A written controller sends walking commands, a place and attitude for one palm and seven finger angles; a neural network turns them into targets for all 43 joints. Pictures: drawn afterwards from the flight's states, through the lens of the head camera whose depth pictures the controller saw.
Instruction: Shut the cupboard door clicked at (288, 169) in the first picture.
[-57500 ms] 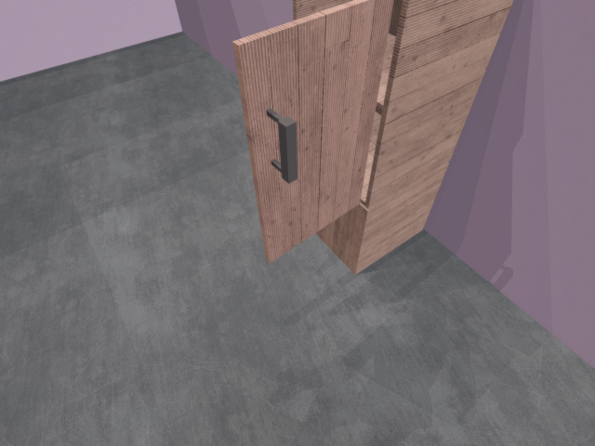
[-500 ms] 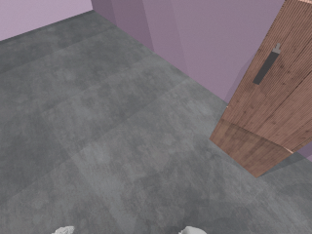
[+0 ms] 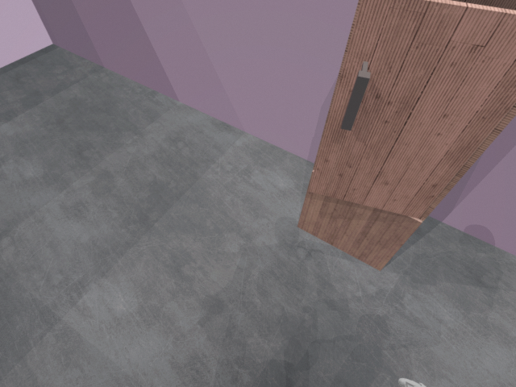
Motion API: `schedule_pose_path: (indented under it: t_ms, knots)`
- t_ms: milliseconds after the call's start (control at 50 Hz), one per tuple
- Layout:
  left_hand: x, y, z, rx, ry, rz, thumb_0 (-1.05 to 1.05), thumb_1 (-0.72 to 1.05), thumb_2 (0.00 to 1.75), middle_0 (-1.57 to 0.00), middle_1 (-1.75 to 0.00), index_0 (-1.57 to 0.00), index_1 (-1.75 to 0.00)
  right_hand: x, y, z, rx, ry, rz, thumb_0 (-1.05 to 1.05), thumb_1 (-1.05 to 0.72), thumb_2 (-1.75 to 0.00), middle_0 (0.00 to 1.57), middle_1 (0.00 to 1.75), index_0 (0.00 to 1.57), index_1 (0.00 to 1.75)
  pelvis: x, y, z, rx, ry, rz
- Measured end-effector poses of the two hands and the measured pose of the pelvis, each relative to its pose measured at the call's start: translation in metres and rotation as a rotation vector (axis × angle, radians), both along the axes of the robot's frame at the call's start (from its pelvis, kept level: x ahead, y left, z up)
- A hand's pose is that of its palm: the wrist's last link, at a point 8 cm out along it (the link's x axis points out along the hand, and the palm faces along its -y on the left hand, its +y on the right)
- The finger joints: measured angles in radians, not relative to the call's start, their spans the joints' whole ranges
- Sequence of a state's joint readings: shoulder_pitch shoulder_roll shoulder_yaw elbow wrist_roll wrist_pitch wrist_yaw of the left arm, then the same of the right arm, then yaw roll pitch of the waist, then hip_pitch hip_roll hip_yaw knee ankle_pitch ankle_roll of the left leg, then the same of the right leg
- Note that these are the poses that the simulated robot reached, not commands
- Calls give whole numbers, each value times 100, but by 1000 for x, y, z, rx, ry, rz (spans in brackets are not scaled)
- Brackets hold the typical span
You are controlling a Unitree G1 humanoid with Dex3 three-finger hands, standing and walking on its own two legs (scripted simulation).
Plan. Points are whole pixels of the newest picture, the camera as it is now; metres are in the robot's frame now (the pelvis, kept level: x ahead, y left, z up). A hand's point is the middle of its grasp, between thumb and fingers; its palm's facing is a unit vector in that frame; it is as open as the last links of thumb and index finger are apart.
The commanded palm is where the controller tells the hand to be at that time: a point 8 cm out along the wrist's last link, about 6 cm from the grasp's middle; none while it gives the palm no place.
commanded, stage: turn to face it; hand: left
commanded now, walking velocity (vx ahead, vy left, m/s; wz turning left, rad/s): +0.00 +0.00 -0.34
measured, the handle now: (355, 96) +0.69 -0.16 +0.06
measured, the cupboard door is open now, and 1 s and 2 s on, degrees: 16 16 16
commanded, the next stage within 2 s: take the last steps up to it in 0.22 s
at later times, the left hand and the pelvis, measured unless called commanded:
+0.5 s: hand out of the picture +0.13 +0.15 -0.14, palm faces -0.16 -0.96 -0.24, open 7.4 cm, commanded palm none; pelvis +0.02 -0.02 +0.01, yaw -10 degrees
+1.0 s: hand (218, 312) +0.27 +0.09 -0.16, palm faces -0.29 -0.94 -0.18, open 7.4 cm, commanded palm none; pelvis +0.14 -0.08 +0.01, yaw -17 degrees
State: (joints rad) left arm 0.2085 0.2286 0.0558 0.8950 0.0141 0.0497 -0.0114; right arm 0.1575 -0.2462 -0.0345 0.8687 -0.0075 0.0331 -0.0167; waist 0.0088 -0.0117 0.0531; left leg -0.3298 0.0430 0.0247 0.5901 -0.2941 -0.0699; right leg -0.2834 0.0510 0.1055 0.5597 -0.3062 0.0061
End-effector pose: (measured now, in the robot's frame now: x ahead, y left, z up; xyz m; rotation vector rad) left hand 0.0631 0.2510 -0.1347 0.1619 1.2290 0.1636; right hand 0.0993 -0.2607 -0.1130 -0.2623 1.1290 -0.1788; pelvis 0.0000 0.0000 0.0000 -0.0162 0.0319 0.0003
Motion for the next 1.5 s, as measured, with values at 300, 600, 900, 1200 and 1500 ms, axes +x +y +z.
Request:
schedule_pose_path:
  t_ms: [300, 600, 900, 1200, 1500]
  knots:
    - [60, 0, 13, 13, -4, -153, 1, 91, 90, -20, -30, -20, -29, -88, 19, -5, 44, 145, -170, 1, -90, -90, 21, 30, 20, 30, 7, 4, 10, -11, -16, -130]
    - [55, -58, 17, 4, 36, -201, 1, 91, 90, -20, -30, -20, -29, -92, -28, -13, 87, 170, -274, 1, -91, -90, 20, 30, 20, 29, 36, -33, 13, 17, -17, -183]
    - [143, -72, -8, -44, 128, -277, 1, 91, 90, -20, -30, -20, -29, -30, -34, 0, 21, 111, -326, 1, -91, -90, 20, 30, 20, 29, 116, -52, 7, 7, -25, -277]
    - [289, -204, 11, 26, -69, -389, 0, 91, 90, -20, -30, -20, -29, -32, -115, -43, 161, 353, -459, 1, -91, -90, 21, 30, 20, 29, 186, -156, -7, 12, -31, -307]
    - [260, -223, 13, 23, 28, -249, 0, 92, 90, -20, -30, -20, -29, 141, -179, -13, 98, 63, -298, 1, -91, -90, 20, 30, 19, 29, 213, -180, 12, 25, -34, -286]
